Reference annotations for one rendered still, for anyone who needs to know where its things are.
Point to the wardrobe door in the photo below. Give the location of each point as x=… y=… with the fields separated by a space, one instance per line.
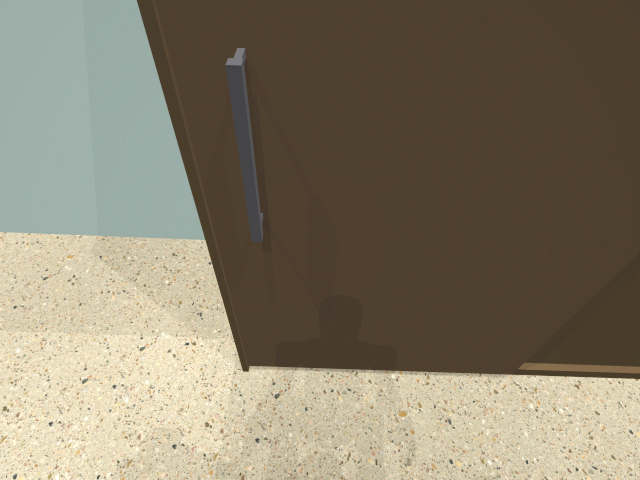
x=444 y=183
x=605 y=331

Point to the handle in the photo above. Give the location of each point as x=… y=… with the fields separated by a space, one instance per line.
x=240 y=108

